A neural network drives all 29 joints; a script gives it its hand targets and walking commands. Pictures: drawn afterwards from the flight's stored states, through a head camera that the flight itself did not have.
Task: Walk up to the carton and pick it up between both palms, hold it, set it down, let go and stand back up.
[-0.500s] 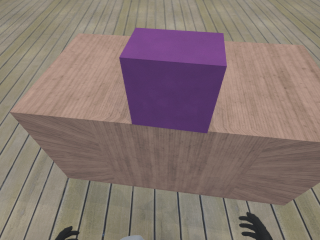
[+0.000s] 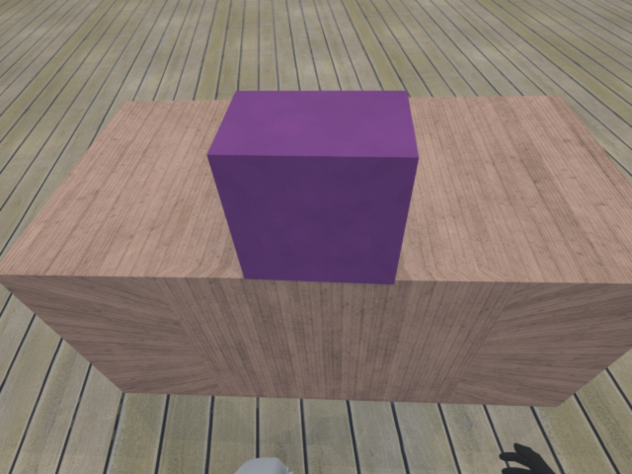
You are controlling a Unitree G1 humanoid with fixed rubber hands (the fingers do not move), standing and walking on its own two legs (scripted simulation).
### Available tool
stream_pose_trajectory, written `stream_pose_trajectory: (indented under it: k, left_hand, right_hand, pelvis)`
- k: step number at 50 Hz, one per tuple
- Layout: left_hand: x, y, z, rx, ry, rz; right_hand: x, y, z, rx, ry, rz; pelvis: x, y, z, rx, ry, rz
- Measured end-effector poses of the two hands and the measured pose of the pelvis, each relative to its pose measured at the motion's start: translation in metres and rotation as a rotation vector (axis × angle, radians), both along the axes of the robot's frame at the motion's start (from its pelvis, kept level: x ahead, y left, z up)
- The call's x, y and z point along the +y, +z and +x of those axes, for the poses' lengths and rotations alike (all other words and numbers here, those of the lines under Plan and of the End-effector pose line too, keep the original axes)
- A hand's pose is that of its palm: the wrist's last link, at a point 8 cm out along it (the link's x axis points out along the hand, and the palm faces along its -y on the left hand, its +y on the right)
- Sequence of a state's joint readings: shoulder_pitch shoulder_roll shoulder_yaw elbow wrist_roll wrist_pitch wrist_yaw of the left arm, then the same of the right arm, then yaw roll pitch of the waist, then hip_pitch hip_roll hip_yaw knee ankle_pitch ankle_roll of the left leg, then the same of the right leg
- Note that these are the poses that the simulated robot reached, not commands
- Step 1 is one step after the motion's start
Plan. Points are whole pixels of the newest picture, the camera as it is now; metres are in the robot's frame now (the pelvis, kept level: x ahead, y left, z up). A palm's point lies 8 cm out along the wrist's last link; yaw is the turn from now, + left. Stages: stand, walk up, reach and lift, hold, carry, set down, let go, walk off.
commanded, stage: walk up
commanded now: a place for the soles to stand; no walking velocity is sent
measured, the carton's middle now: (318, 192) +0.56 +0.05 +0.03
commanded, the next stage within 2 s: none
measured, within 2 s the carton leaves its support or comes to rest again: neither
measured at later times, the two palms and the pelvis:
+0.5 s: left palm (131, 381) +0.26 +0.34 -0.12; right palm out of the picture +0.09 -0.18 -0.09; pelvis +0.12 +0.10 -0.01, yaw -4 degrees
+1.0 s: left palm (144, 360) +0.29 +0.32 -0.10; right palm (491, 430) +0.21 -0.21 -0.10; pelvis +0.13 +0.06 -0.02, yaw -1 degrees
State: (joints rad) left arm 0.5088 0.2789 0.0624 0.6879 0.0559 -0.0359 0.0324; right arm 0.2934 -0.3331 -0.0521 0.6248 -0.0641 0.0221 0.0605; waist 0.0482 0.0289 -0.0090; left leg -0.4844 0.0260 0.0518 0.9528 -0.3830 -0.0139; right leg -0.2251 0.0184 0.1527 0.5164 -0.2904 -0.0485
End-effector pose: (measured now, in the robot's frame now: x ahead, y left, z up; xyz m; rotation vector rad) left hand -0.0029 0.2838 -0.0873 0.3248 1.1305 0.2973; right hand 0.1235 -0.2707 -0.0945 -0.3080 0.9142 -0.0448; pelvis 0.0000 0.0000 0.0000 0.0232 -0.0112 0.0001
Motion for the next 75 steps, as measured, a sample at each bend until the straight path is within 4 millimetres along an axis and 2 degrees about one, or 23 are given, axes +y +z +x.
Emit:
stream_pose_trajectory:
  k: [3, 5, 8, 11, 14, 18, 20, 22, 25, 29, 32, 36, 40, 43, 47, 53, 61, 66, 71, 75]
  left_hand:
    - [0.024, 0.003, -0.008, 0.054, 0.027, 0.019]
    - [0.042, 0.001, -0.002, 0.064, 0.034, 0.020]
    - [0.071, -0.014, 0.027, 0.040, 0.025, 0.008]
    - [0.090, -0.040, 0.072, 0.001, -0.026, -0.028]
    - [0.085, -0.052, 0.126, -0.040, -0.114, -0.083]
    - [0.074, -0.045, 0.198, -0.122, -0.210, -0.139]
    - [0.068, -0.040, 0.225, -0.150, -0.241, -0.162]
    - [0.062, -0.037, 0.245, -0.156, -0.260, -0.178]
    - [0.053, -0.037, 0.264, -0.144, -0.272, -0.192]
    - [0.039, -0.038, 0.284, -0.128, -0.283, -0.193]
    - [0.028, -0.037, 0.299, -0.142, -0.287, -0.175]
    - [0.022, -0.026, 0.309, -0.174, -0.285, -0.136]
    - [0.029, -0.010, 0.313, -0.242, -0.227, -0.106]
    - [0.034, -0.006, 0.311, -0.267, -0.213, -0.098]
    - [0.034, -0.007, 0.301, -0.263, -0.197, -0.122]
    - [0.031, -0.017, 0.276, -0.221, -0.180, -0.153]
    - [0.038, -0.022, 0.252, -0.155, -0.146, -0.141]
    - [0.043, -0.019, 0.252, -0.162, -0.128, -0.127]
    - [0.046, -0.015, 0.261, -0.179, -0.137, -0.119]
    - [0.044, -0.017, 0.269, -0.182, -0.143, -0.112]
  right_hand:
    - [0.021, -0.008, 0.012, 0.001, -0.002, 0.025]
    - [0.041, -0.013, 0.022, 0.002, -0.006, 0.046]
    - [0.070, -0.019, 0.037, -0.007, -0.017, 0.041]
    - [0.086, -0.026, 0.038, -0.017, -0.065, -0.011]
    - [0.091, -0.025, 0.021, 0.009, -0.161, -0.046]
    - [0.092, -0.009, -0.013, 0.100, -0.263, -0.084]
    - [0.092, -0.001, -0.025, 0.149, -0.292, -0.104]
    - [0.091, 0.004, -0.032, 0.189, -0.307, -0.119]
    - [0.092, 0.006, -0.031, 0.222, -0.304, -0.119]
    - [0.091, -0.003, -0.012, 0.227, -0.276, -0.089]
    - [0.082, -0.016, 0.009, 0.203, -0.250, -0.065]
    - [0.068, -0.027, 0.046, 0.133, -0.215, -0.035]
    - [0.065, -0.026, 0.074, 0.075, -0.180, -0.024]
    - [0.064, -0.021, 0.089, 0.021, -0.157, -0.027]
    - [0.062, -0.011, 0.091, -0.009, -0.145, -0.037]
    - [0.053, 0.001, 0.092, -0.011, -0.122, -0.051]
    - [0.052, 0.000, 0.092, 0.019, -0.101, -0.052]
    - [0.057, -0.003, 0.100, 0.026, -0.084, -0.044]
    - [0.061, -0.002, 0.115, 0.000, -0.066, -0.045]
    - [0.049, -0.002, 0.119, 0.007, -0.080, -0.076]
  pelvis:
    - [0.020, -0.002, 0.012, -0.014, -0.008, -0.020]
    - [0.033, -0.006, 0.022, -0.018, -0.008, -0.032]
    - [0.055, -0.017, 0.042, -0.021, -0.005, -0.041]
    - [0.076, -0.034, 0.059, -0.039, -0.028, -0.013]
    - [0.089, -0.035, 0.075, -0.058, -0.068, -0.037]
    - [0.095, -0.021, 0.093, -0.073, -0.084, -0.045]
    - [0.096, -0.015, 0.102, -0.070, -0.085, -0.042]
    - [0.097, -0.011, 0.109, -0.066, -0.082, -0.041]
    - [0.096, -0.008, 0.117, -0.056, -0.078, -0.039]
    - [0.090, -0.011, 0.125, -0.048, -0.070, -0.029]
    - [0.082, -0.018, 0.132, -0.043, -0.069, -0.013]
    - [0.072, -0.022, 0.135, -0.048, -0.060, -0.036]
    - [0.065, -0.021, 0.135, -0.045, -0.038, -0.010]
    - [0.064, -0.022, 0.133, -0.036, -0.027, -0.010]
    - [0.062, -0.019, 0.131, -0.040, -0.023, -0.002]
    - [0.056, -0.015, 0.128, -0.032, -0.007, -0.007]
    - [0.054, -0.013, 0.130, -0.017, 0.013, -0.013]
    - [0.055, -0.012, 0.135, -0.013, 0.029, -0.018]
    - [0.055, -0.013, 0.141, -0.010, 0.039, -0.017]
    - [0.048, -0.016, 0.154, -0.009, 0.043, -0.015]
